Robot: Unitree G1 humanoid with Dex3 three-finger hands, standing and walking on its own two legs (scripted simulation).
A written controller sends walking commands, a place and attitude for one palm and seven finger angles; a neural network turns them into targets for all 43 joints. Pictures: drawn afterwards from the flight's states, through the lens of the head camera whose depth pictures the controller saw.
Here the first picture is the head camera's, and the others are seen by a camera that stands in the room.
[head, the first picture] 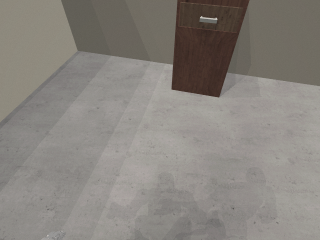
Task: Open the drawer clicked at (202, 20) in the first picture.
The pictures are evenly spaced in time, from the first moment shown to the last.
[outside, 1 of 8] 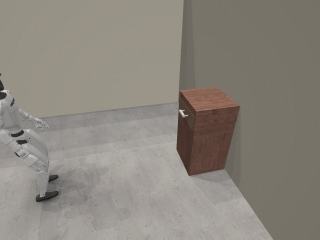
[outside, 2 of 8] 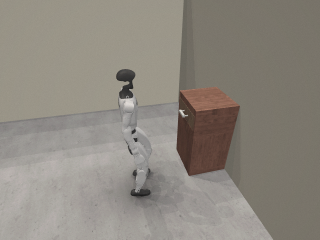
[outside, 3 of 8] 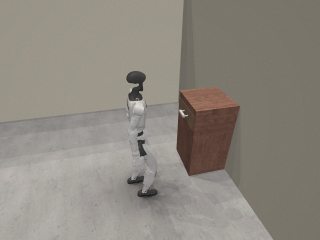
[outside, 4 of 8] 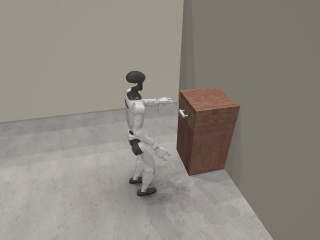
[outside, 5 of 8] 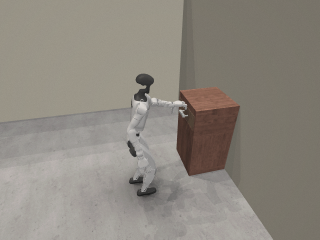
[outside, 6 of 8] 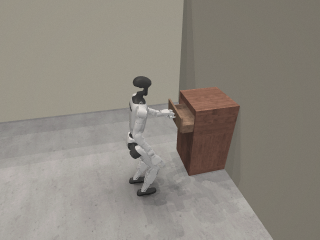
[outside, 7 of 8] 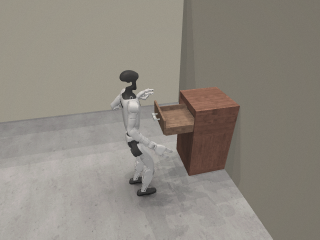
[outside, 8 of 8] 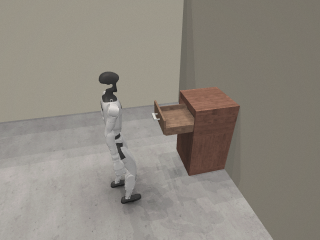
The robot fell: no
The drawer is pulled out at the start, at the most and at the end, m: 0.00 0.30 0.30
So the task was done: yes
